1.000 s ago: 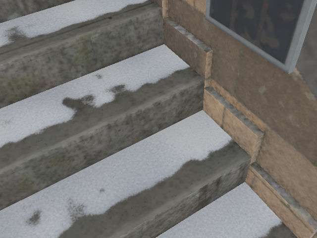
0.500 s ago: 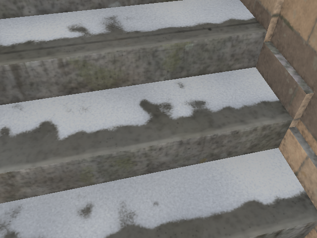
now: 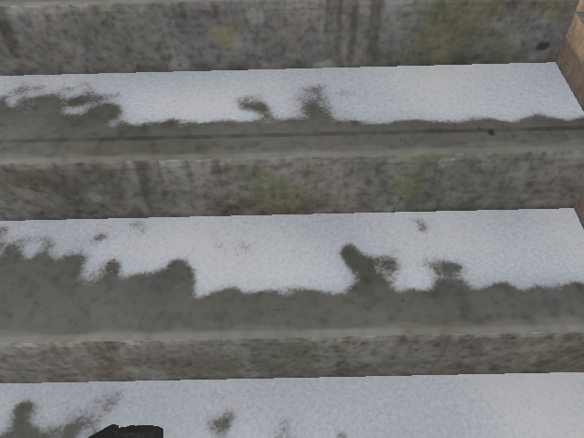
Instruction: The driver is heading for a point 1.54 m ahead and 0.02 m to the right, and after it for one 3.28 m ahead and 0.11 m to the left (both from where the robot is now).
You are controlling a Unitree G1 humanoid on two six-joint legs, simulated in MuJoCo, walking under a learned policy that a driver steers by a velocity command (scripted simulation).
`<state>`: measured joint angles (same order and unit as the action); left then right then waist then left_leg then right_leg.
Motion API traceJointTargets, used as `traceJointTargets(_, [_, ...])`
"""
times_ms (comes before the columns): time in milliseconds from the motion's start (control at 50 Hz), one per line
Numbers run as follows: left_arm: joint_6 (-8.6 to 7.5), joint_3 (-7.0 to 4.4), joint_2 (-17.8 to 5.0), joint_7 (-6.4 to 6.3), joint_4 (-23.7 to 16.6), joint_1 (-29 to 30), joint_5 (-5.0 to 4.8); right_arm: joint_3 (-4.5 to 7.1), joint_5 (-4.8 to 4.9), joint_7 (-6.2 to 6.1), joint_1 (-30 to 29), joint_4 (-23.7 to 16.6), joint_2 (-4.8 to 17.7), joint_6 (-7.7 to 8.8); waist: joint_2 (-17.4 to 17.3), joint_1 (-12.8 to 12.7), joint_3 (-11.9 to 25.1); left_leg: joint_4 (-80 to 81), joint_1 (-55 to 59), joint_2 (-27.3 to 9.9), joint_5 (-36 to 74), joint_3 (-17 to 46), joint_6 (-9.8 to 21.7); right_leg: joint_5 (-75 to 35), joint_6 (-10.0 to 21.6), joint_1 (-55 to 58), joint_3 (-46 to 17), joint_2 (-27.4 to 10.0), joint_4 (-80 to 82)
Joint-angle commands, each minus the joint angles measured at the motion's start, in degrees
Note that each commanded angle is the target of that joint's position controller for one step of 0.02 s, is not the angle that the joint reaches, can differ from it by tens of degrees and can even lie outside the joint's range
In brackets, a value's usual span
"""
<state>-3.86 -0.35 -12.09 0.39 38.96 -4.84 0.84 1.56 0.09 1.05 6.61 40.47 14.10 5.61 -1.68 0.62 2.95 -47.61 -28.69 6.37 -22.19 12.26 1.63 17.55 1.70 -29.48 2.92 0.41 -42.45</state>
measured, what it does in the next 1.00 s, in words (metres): steps on the spot: left foot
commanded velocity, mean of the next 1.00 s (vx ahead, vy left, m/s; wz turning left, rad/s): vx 0.00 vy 0.00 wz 0.20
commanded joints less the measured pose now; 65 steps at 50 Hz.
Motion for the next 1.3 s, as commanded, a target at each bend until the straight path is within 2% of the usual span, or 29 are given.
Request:
traceJointTargets(20, [-3.00,-5.17,-14.5,-0.77,-3.7,-7.5,1.16,2.60,-1.48,-0.13,6.3,-3.2,4.6,-0.99,16.1,-1.9,13.0,-24.5,-21.7,0.8,-16.9,-1.2,-5.3,-34.4,28.5,32.1,-42.5,-27.4,21.0])
traceJointTargets(40, [-3.36,-5.41,-13.4,-1.17,-2.3,-6.3,1.22,3.65,-1.14,-0.39,2.8,-2.3,7.1,-1.67,6.7,-1.8,8.7,-42.9,-26.7,-2.4,-10.4,-0.9,-6.3,-15.0,25.1,27.5,-41.7,-27.0,22.8])
traceJointTargets(60, [-2.90,-3.59,-9.1,-1.17,-2.0,-2.8,1.57,3.11,-1.15,-1.49,3.0,-1.0,5.5,-2.35,5.9,-0.2,4.5,-53.0,-30.1,-3.3,-2.2,-0.3,-5.3,-1.5,19.1,20.8,-33.6,-21.6,22.6])
traceJointTargets(80, [-2.24,-0.81,-2.3,-0.73,-2.4,0.9,2.10,2.76,-0.90,-2.89,0.6,-0.9,4.5,-2.70,4.5,0.0,3.5,-53.6,-32.5,-2.2,5.7,1.4,-4.1,3.3,15.3,16.1,-24.9,-16.3,22.4])
traceJointTargets(100, [-0.83,0.62,0.9,-0.64,-2.4,1.8,1.03,1.81,-0.66,-3.64,-2.1,-2.7,2.9,-3.12,4.7,-0.5,5.4,-54.1,-32.8,-1.5,8.0,-1.1,-3.4,0.1,14.6,15.3,-17.7,-13.8,22.6])
traceJointTargets(120, [-0.24,1.45,2.0,-0.77,-3.0,2.9,0.81,1.13,-0.64,-3.38,-3.0,-3.5,2.0,-3.44,3.7,-0.1,8.3,-54.5,-31.7,-2.7,7.6,-2.3,-4.2,-4.5,14.0,15.7,-14.7,-12.5,22.1])
traceJointTargets(140, [0.39,1.95,2.1,-1.10,-3.4,2.8,1.29,1.11,-0.30,-2.93,-3.0,-3.6,2.1,-3.93,2.3,-1.1,9.8,-54.6,-32.1,-2.7,8.1,-1.6,-5.3,-7.4,14.1,17.6,-12.5,-11.9,21.9])
traceJointTargets(180, [-0.36,2.61,2.0,0.08,-3.8,0.6,1.29,1.89,0.03,-2.62,-1.4,-1.8,3.7,-3.63,3.3,-2.3,9.3,-52.4,-31.3,-2.8,10.1,0.2,-6.5,-12.1,14.4,19.1,-10.2,-11.6,21.3])
traceJointTargets(200, [-0.93,3.14,2.7,1.19,-3.4,1.3,0.72,2.30,-0.21,-2.36,0.6,-0.4,4.2,-3.23,3.0,-1.4,8.9,-49.9,-29.4,-3.8,10.3,0.8,-7.1,-11.4,13.5,18.1,-8.9,-11.5,20.9])
traceJointTargets(240, [-3.00,5.04,6.2,4.73,-4.1,5.2,-2.44,3.16,-1.46,-0.14,6.6,4.2,4.1,-3.03,2.0,2.1,6.1,-33.5,-19.5,-8.6,8.4,0.4,-10.0,-0.5,8.0,12.9,-5.4,-9.7,21.7])
traceJointTargets(260, [-3.87,4.84,5.2,5.43,-3.8,6.6,-3.17,2.91,-2.04,0.97,6.6,4.6,2.8,-3.06,1.7,2.8,3.2,-19.2,-14.6,-10.5,2.7,-3.8,-11.6,5.0,5.3,10.8,-2.8,-8.5,22.8])
traceJointTargets(280, [-3.91,3.75,2.4,5.31,-3.0,5.5,-4.31,2.36,-2.17,2.35,5.0,4.6,1.2,-3.04,2.0,1.5,1.7,-3.1,-9.1,-11.3,-4.9,-10.3,-13.3,9.3,2.8,11.0,-1.0,-7.4,23.2])
traceJointTargets(300, [-3.70,0.94,-3.7,4.68,0.6,0.1,-3.46,1.86,-2.09,4.16,2.6,4.4,-1.4,-3.56,6.6,-0.4,-0.7,-3.3,-0.5,-11.9,-4.1,-14.4,-12.3,10.9,3.9,6.3,-2.7,-9.6,24.5])
traceJointTargets(320, [-2.65,-0.78,-8.2,3.91,2.1,-2.4,-2.26,2.38,-1.78,4.40,0.9,3.0,0.5,-3.42,6.0,-1.0,-1.4,0.3,1.7,-10.3,-0.9,-15.4,-10.8,14.8,6.9,7.2,-5.6,-12.6,24.4])
traceJointTargets(340, [-2.42,-1.54,-8.6,3.33,1.3,-2.0,-1.05,2.63,-1.51,3.06,-1.8,0.7,2.2,-2.57,5.5,-1.9,-1.1,2.3,1.2,-11.4,5.6,-13.0,-8.3,12.2,9.7,9.7,-9.4,-16.1,23.4])
traceJointTargets(360, [-2.39,-0.43,-4.8,3.00,0.8,-1.1,-1.52,2.52,-0.92,2.07,-3.2,-0.6,2.6,-1.58,4.7,-0.6,-0.1,10.0,1.5,-12.3,10.9,-11.1,-5.4,6.8,10.5,13.2,-11.2,-18.0,22.5])
traceJointTargets(380, [-2.47,1.56,1.0,2.87,1.3,-2.0,-2.60,2.01,-0.04,1.51,-3.5,-1.2,1.7,-0.68,4.4,1.0,1.6,16.8,5.5,-12.9,18.1,-9.1,-2.1,-0.7,8.7,14.6,-11.5,-18.0,20.3])
traceJointTargets(400, [-2.89,2.71,4.7,2.35,0.6,-3.5,-2.55,1.28,0.21,1.22,-3.8,-2.5,1.7,-0.16,2.4,-0.1,6.2,13.8,13.6,-14.3,31.6,-7.2,2.3,-7.3,6.0,13.1,-7.7,-15.0,15.7])
traceJointTargets(420, [-3.62,1.74,3.8,1.19,-1.5,-5.8,-1.91,1.84,1.55,1.23,-10.0,-4.3,5.2,0.32,-5.8,-4.7,9.9,12.6,11.3,-15.5,33.6,-3.2,9.1,-8.5,2.7,15.0,2.3,-6.5,10.5])
traceJointTargets(440, [-3.89,0.08,-0.5,0.59,-3.6,-1.1,-1.53,2.09,0.71,1.09,-8.3,-3.9,4.7,-0.21,-4.5,-2.4,8.1,15.6,8.0,-15.7,31.4,-2.2,10.2,-6.7,1.7,16.2,5.5,-3.6,8.3])
traceJointTargets(460, [-3.66,-0.90,-2.0,0.45,-5.0,0.5,-1.42,2.10,0.02,1.31,-6.8,-3.0,4.2,-0.80,-3.8,-1.6,7.2,15.7,7.5,-15.3,27.3,-3.1,8.8,-7.6,1.9,15.9,5.7,-3.2,8.5])
traceJointTargets(500, [-2.96,-1.88,-2.1,0.68,-5.1,-1.0,-1.56,2.25,-0.41,1.46,-3.0,-1.8,3.9,-1.92,-1.8,-0.4,5.8,15.0,7.9,-13.9,19.9,-4.4,6.5,-10.3,3.0,14.7,4.8,-3.7,10.2])
traceJointTargets(540, [-2.86,-1.17,0.8,2.33,-5.4,-1.6,-1.22,2.40,0.11,1.20,-0.7,-0.4,4.2,-2.21,1.1,-0.1,4.8,14.6,7.0,-12.1,17.0,-6.7,5.3,-13.8,3.7,15.9,3.5,-4.8,11.7])
traceJointTargets(620, [-2.61,-1.63,0.3,4.42,-5.4,-2.3,-0.68,1.82,0.49,1.62,-1.8,-0.3,2.2,-2.33,0.5,-0.2,4.9,15.3,8.7,-10.8,18.5,-8.9,3.1,-13.5,2.3,16.8,2.8,-5.6,12.1])
traceJointTargets(660, [-2.15,-1.22,0.8,5.46,-4.7,-3.6,-0.49,1.62,0.40,2.24,-2.7,0.5,2.0,-2.28,0.3,-0.7,4.1,15.9,9.1,-10.2,18.1,-8.8,2.7,-10.8,0.8,16.3,3.4,-5.4,11.4])
traceJointTargets(720, [-1.66,-1.69,-1.3,5.52,-3.4,-5.3,-0.70,2.33,0.61,2.27,-4.3,0.6,3.5,-1.79,0.2,-0.9,3.8,16.5,10.9,-9.7,20.2,-8.7,2.6,-7.5,-0.2,14.8,4.0,-5.4,10.7])
traceJointTargets(820, [-1.63,-1.56,-2.0,5.42,-1.6,-5.9,-0.86,2.61,0.50,2.03,-4.8,1.8,3.9,-1.71,1.0,-0.4,3.0,17.2,12.9,-8.8,21.4,-9.1,2.6,-6.2,-0.5,13.3,4.1,-5.8,10.6])
traceJointTargets(1180, [-0.68,-1.31,-2.8,5.60,5.6,-10.7,-1.17,2.67,1.19,1.99,-1.3,7.6,3.8,-2.82,3.4,0.0,0.2,20.4,14.8,-7.2,21.7,-12.3,2.2,-11.2,-0.2,16.7,3.9,-6.3,12.8])
traceJointTargets(1300, [-0.56,-1.21,-3.0,5.78,7.2,-12.7,-0.72,2.28,0.99,2.03,0.7,9.7,3.4,-3.16,4.0,0.0,-0.6,21.0,14.3,-7.0,20.8,-13.1,1.7,-13.7,0.1,18.2,3.8,-6.0,13.8])
Keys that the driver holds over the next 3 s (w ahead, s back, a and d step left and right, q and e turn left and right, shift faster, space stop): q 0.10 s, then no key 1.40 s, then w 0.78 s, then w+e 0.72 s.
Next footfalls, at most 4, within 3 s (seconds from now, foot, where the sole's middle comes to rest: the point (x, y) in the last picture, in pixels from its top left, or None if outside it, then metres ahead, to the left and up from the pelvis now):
0.38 left None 0.08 0.13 -0.74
1.94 left None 0.12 0.22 -0.74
2.24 right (269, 433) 0.45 0.08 -0.58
2.62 left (116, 288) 0.67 0.37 -0.41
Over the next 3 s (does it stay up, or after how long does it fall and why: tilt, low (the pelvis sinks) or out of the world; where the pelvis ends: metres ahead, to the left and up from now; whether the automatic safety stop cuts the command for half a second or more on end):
stays up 0.69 0.28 0.35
